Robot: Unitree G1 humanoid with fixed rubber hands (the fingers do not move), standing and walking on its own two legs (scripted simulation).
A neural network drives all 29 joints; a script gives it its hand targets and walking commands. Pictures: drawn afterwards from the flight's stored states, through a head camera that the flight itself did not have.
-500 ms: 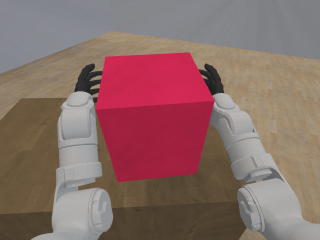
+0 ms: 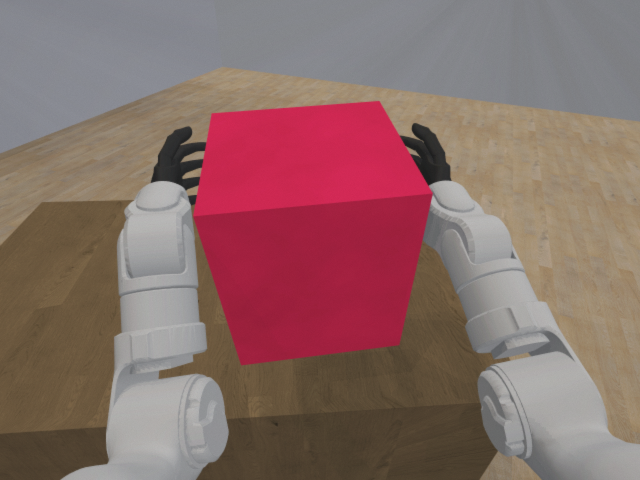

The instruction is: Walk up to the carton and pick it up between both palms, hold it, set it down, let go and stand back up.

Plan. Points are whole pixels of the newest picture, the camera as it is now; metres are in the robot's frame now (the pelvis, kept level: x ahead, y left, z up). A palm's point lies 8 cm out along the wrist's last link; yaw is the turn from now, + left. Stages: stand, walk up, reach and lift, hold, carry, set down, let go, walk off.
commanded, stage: hold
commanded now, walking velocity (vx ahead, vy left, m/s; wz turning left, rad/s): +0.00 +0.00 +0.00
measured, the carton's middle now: (309, 234) +0.37 +0.00 +0.18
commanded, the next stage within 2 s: none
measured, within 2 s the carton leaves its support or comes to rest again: neither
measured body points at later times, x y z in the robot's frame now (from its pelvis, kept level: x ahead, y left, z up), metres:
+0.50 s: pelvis +0.00 +0.00 +0.00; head -0.07 +0.02 +0.44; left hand +0.38 +0.17 +0.26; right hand +0.38 -0.14 +0.25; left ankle +0.04 +0.12 -0.75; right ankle +0.00 -0.11 -0.75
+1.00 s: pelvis +0.00 +0.00 +0.00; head -0.07 +0.02 +0.44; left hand +0.38 +0.17 +0.26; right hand +0.38 -0.14 +0.25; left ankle +0.04 +0.12 -0.75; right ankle +0.00 -0.11 -0.75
